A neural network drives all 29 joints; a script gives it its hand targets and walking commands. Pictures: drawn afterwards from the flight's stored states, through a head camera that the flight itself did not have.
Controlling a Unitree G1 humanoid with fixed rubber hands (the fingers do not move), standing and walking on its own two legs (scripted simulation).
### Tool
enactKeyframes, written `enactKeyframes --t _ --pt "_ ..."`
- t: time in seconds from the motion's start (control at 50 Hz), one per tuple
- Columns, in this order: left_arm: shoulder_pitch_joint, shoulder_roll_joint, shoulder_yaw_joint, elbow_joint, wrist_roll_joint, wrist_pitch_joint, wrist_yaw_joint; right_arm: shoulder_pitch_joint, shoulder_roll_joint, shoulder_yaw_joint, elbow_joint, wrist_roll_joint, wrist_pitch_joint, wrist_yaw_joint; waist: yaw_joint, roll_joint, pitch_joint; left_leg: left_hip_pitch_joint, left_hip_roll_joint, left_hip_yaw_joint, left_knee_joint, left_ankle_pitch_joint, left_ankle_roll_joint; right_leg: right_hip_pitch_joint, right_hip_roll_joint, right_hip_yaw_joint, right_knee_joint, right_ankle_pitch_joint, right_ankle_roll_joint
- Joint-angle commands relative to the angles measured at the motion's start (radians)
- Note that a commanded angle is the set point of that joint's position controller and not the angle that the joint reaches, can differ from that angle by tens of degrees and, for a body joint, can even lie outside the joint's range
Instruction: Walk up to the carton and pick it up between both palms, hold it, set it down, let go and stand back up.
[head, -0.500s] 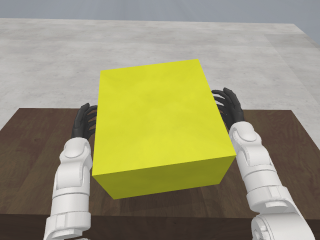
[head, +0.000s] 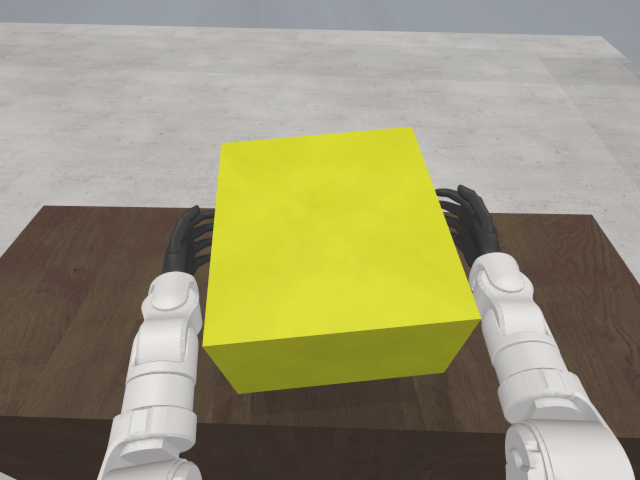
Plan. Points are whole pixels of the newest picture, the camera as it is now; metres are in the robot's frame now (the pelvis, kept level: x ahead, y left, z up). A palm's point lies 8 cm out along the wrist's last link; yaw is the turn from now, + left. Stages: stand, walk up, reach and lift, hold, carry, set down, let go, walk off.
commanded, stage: set down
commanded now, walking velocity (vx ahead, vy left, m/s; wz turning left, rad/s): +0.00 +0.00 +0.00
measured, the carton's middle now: (328, 254) +0.41 +0.01 +0.07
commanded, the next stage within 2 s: none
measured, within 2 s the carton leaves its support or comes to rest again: neither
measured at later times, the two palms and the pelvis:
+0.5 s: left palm (191, 290) +0.35 +0.19 +0.07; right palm (470, 249) +0.39 -0.19 +0.09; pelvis +0.02 -0.01 +0.00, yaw +0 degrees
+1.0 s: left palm (203, 299) +0.36 +0.18 +0.04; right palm (465, 256) +0.41 -0.19 +0.06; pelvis +0.01 -0.01 +0.00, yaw +0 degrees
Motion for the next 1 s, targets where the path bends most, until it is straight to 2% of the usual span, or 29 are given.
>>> enactKeyframes --t 0.0,0.06,0.14,0.18,0.2,0.22,0.28,0.32,0.36,0.38,0.4,0.42,0.44,0.46,0.48,0.5,0.56,0.6,0.66,0.74,0.76,0.78,0.8,0.84,0.86,0.9,0.94,0.96,0.98 --pt "-0.563 -0.439 -0.323 -0.160 -0.044 -0.106 -0.061 -0.536 0.390 0.271 -0.153 -0.010 -0.108 0.160 0.087 -0.021 -0.330 0.001 0.003 0.057 -0.048 0.225 -0.006 0.236 0.030 -0.068 0.004 0.134 0.010" --pt "-0.507 -0.442 -0.310 -0.199 -0.045 -0.106 -0.060 -0.535 0.360 0.298 -0.181 0.006 -0.120 0.146 0.108 -0.039 -0.369 0.021 -0.006 0.048 -0.011 0.372 -0.011 0.260 0.031 -0.056 0.015 0.259 0.000" --pt "-0.448 -0.500 -0.409 -0.350 -0.081 -0.132 -0.035 -0.487 0.371 0.359 -0.256 0.043 -0.161 0.135 0.085 -0.043 -0.523 0.185 0.014 0.030 0.091 0.704 -0.048 0.223 0.057 -0.073 0.037 0.447 0.000" --pt "-0.469 -0.543 -0.469 -0.413 -0.088 -0.153 -0.014 -0.446 0.387 0.397 -0.242 0.064 -0.169 0.133 0.093 0.031 -0.554 0.233 0.020 0.022 0.120 0.813 -0.077 0.189 0.063 -0.076 0.041 0.448 -0.013" --pt "-0.404 -0.529 -0.454 -0.382 -0.073 -0.139 -0.017 -0.420 0.368 0.384 -0.268 0.059 -0.163 0.126 0.064 0.032 -0.501 0.227 0.019 0.015 0.139 0.824 -0.070 0.159 0.066 -0.069 0.018 0.450 -0.024" --pt "-0.393 -0.531 -0.462 -0.407 -0.061 -0.139 -0.015 -0.431 0.369 0.387 -0.272 0.066 -0.168 0.124 0.075 0.040 -0.519 0.249 0.018 0.016 0.136 0.845 -0.072 0.174 0.063 -0.070 0.022 0.472 -0.017" --pt "-0.405 -0.511 -0.480 -0.390 -0.080 -0.149 -0.024 -0.417 0.384 0.412 -0.269 0.049 -0.176 0.104 0.065 -0.018 -0.500 0.145 -0.002 0.026 0.118 0.749 -0.060 0.256 0.046 -0.044 0.063 0.582 -0.001" --pt "-0.345 -0.481 -0.415 -0.269 -0.036 -0.140 -0.038 -0.395 0.355 0.363 -0.182 0.034 -0.162 0.114 0.064 -0.004 -0.362 0.121 0.002 0.030 0.081 0.634 -0.058 0.193 0.040 -0.051 0.026 0.434 -0.004" --pt "-0.460 -0.527 -0.478 -0.348 -0.072 -0.167 -0.024 -0.410 0.382 0.349 -0.180 0.028 -0.177 0.128 0.061 0.036 -0.453 0.174 0.010 0.027 0.088 0.658 -0.069 0.179 0.043 -0.058 0.025 0.387 -0.012" --pt "-0.452 -0.494 -0.442 -0.317 -0.065 -0.172 -0.022 -0.432 0.351 0.334 -0.184 0.025 -0.179 0.129 0.079 0.000 -0.439 0.153 0.013 0.030 0.077 0.649 -0.064 0.162 0.043 -0.058 0.023 0.396 -0.015" --pt "-0.467 -0.507 -0.452 -0.285 -0.063 -0.178 -0.025 -0.448 0.351 0.315 -0.177 -0.003 -0.188 0.132 0.061 0.003 -0.447 0.143 0.009 0.033 0.069 0.598 -0.057 0.164 0.037 -0.050 0.018 0.357 -0.011" --pt "-0.413 -0.468 -0.388 -0.196 -0.051 -0.172 -0.032 -0.443 0.355 0.329 -0.161 0.001 -0.176 0.132 0.099 -0.024 -0.367 0.078 0.000 0.052 0.052 0.532 -0.040 0.185 0.027 -0.033 0.016 0.396 -0.006" --pt "-0.409 -0.455 -0.357 -0.173 -0.028 -0.169 -0.040 -0.440 0.343 0.314 -0.143 -0.021 -0.168 0.130 0.090 -0.019 -0.330 0.055 0.000 0.047 0.038 0.500 -0.040 0.185 0.023 -0.044 0.023 0.392 0.001" --pt "-0.450 -0.438 -0.334 -0.139 -0.024 -0.180 -0.044 -0.461 0.368 0.314 -0.138 -0.025 -0.175 0.133 0.117 -0.043 -0.354 0.003 -0.005 0.062 0.023 0.430 -0.025 0.235 0.010 -0.027 0.032 0.416 0.017" --pt "-0.468 -0.438 -0.345 -0.142 -0.020 -0.189 -0.041 -0.469 0.340 0.296 -0.129 -0.036 -0.186 0.138 0.100 -0.033 -0.374 -0.013 -0.001 0.051 0.014 0.399 -0.027 0.236 0.011 -0.038 0.038 0.398 0.013" --pt "-0.502 -0.441 -0.334 -0.133 -0.012 -0.196 -0.044 -0.443 0.366 0.290 -0.042 -0.043 -0.180 0.138 0.097 -0.044 -0.312 -0.018 0.002 0.060 0.003 0.353 -0.020 0.229 0.008 -0.044 0.043 0.372 0.020" --pt "-0.548 -0.460 -0.330 -0.120 -0.021 -0.236 -0.026 -0.532 0.367 0.279 -0.107 -0.044 -0.226 0.167 0.145 -0.002 -0.406 -0.036 0.008 0.068 -0.016 0.302 -0.024 0.212 0.013 -0.051 0.038 0.286 0.016" --pt "-0.596 -0.425 -0.268 -0.016 0.008 -0.250 -0.015 -0.557 0.343 0.205 0.016 -0.085 -0.229 0.184 0.157 0.012 -0.305 -0.096 0.013 0.074 -0.051 0.175 -0.016 0.158 0.004 -0.047 0.010 0.094 0.005" --pt "-0.629 -0.416 -0.223 0.080 0.002 -0.264 -0.009 -0.616 0.359 0.152 0.062 -0.098 -0.236 0.197 0.163 -0.049 -0.278 -0.143 0.012 0.091 -0.076 0.030 0.011 0.144 0.001 -0.053 0.009 -0.032 0.013" --pt "-0.755 -0.463 -0.268 0.077 -0.023 -0.314 0.008 -0.636 0.344 0.063 0.113 -0.161 -0.269 0.197 0.111 -0.031 -0.418 -0.127 0.023 0.085 -0.066 0.016 -0.002 0.096 -0.008 -0.066 0.005 -0.023 0.000" --pt "-0.712 -0.445 -0.235 0.088 -0.013 -0.327 0.014 -0.661 0.364 0.099 0.087 -0.144 -0.274 0.197 0.167 -0.039 -0.419 -0.138 0.019 0.087 -0.067 0.037 -0.003 0.120 -0.005 -0.065 0.012 -0.006 0.001" --pt "-0.718 -0.452 -0.233 0.071 -0.012 -0.337 0.024 -0.701 0.359 0.099 0.043 -0.150 -0.292 0.201 0.180 -0.041 -0.464 -0.142 0.022 0.091 -0.057 0.054 -0.003 0.134 -0.001 -0.066 0.022 0.012 0.000" --pt "-0.771 -0.469 -0.266 0.047 -0.034 -0.359 0.028 -0.716 0.379 0.106 0.044 -0.150 -0.306 0.197 0.166 -0.051 -0.519 -0.139 0.018 0.097 -0.045 0.081 0.000 0.130 0.000 -0.066 0.030 0.035 0.008" --pt "-0.719 -0.453 -0.222 0.136 -0.001 -0.364 0.036 -0.704 0.379 0.104 0.099 -0.140 -0.298 0.199 0.190 -0.033 -0.455 -0.154 0.014 0.105 -0.045 0.082 -0.006 0.097 -0.001 -0.063 0.021 0.032 0.006" --pt "-0.737 -0.459 -0.238 0.130 -0.016 -0.380 0.026 -0.651 0.366 0.085 0.165 -0.155 -0.291 0.196 0.147 -0.038 -0.443 -0.139 0.015 0.087 -0.045 0.091 -0.003 0.098 -0.002 -0.062 0.015 0.048 0.012" --pt "-0.622 -0.442 -0.198 0.157 0.021 -0.362 0.024 -0.639 0.356 0.112 0.175 -0.132 -0.286 0.198 0.204 -0.039 -0.417 -0.107 0.023 0.093 -0.039 0.159 -0.002 0.106 0.003 -0.060 0.021 0.090 0.004" --pt "-0.633 -0.483 -0.242 0.129 0.002 -0.378 0.025 -0.595 0.343 0.106 0.214 -0.152 -0.300 0.186 0.145 -0.045 -0.520 -0.065 0.029 0.079 -0.007 0.262 -0.016 0.083 0.006 -0.074 0.025 0.190 0.001" --pt "-0.651 -0.471 -0.223 0.109 0.006 -0.401 0.025 -0.595 0.370 0.136 0.189 -0.144 -0.315 0.180 0.184 -0.054 -0.554 -0.090 0.024 0.086 -0.002 0.276 -0.006 0.114 0.004 -0.065 0.029 0.225 0.005" --pt "-0.595 -0.496 -0.254 0.142 -0.007 -0.403 0.018 -0.560 0.360 0.120 0.236 -0.153 -0.318 0.172 0.151 -0.045 -0.538 -0.091 0.016 0.083 0.021 0.332 -0.017 0.117 -0.001 -0.048 0.042 0.306 0.007"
